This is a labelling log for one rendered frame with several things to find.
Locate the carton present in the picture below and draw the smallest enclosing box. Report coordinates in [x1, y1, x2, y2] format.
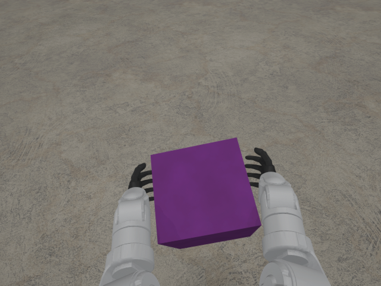
[151, 138, 261, 249]

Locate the robot right upper arm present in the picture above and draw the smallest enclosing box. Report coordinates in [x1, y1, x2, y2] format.
[259, 259, 331, 286]

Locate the left robot hand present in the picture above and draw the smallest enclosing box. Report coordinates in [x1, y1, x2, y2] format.
[128, 163, 154, 201]

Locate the robot left forearm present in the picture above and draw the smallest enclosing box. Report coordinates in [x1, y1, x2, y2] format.
[99, 187, 155, 286]

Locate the robot right forearm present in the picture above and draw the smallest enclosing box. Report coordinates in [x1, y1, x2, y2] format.
[258, 172, 327, 277]

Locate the right robot hand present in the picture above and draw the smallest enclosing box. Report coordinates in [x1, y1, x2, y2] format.
[245, 148, 276, 188]

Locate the robot left upper arm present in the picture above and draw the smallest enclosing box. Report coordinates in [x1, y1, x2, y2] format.
[103, 270, 160, 286]

